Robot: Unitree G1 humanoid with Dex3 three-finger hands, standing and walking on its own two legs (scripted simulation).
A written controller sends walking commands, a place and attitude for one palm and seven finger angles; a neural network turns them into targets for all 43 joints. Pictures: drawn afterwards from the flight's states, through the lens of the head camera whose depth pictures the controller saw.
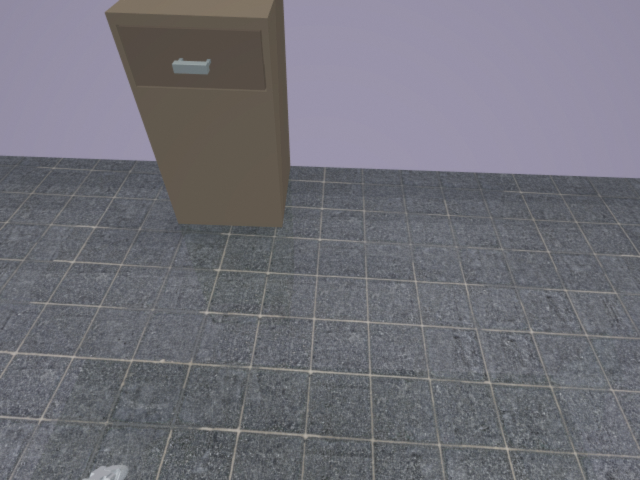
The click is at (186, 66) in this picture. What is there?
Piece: drawer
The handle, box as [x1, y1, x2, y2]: [172, 58, 210, 73]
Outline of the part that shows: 172,63 174,72 207,73 209,70 208,65 210,59 207,59 205,62 183,61 182,58 179,58 177,61 174,60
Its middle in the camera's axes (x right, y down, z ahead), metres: -0.39 -0.53 +1.18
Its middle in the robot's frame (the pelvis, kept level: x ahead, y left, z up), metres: +1.22 +0.46 -0.04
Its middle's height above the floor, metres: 0.73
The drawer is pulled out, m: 0.00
